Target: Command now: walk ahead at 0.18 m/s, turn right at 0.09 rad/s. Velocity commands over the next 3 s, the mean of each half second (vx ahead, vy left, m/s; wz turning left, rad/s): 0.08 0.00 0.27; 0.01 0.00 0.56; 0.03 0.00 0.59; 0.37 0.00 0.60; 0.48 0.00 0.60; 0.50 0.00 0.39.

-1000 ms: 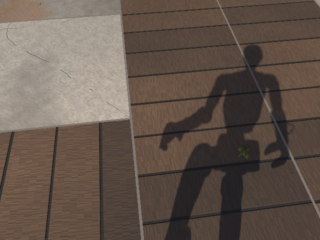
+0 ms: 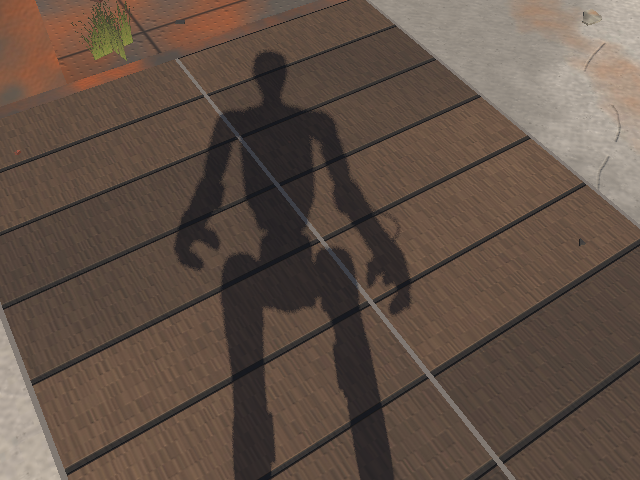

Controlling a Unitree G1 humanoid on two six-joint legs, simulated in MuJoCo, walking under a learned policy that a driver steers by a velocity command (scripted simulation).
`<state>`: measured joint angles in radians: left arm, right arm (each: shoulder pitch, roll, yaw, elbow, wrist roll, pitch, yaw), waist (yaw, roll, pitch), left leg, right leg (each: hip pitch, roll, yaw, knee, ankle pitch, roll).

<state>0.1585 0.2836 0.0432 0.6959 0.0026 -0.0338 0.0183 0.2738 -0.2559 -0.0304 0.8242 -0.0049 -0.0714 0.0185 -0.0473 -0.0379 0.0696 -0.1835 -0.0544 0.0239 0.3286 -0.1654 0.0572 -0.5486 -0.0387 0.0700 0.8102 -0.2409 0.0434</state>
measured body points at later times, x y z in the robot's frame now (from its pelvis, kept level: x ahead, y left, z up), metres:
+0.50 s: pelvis +0.08 +0.01 -0.02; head +0.10 +0.04 +0.43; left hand +0.19 +0.32 -0.13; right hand +0.24 -0.26 -0.12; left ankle +0.07 +0.11 -0.75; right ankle +0.14 -0.14 -0.74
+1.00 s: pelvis +0.10 +0.00 -0.01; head +0.13 +0.01 +0.44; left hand +0.10 +0.33 -0.11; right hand +0.37 -0.18 -0.10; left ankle +0.07 +0.11 -0.74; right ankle +0.16 -0.10 -0.75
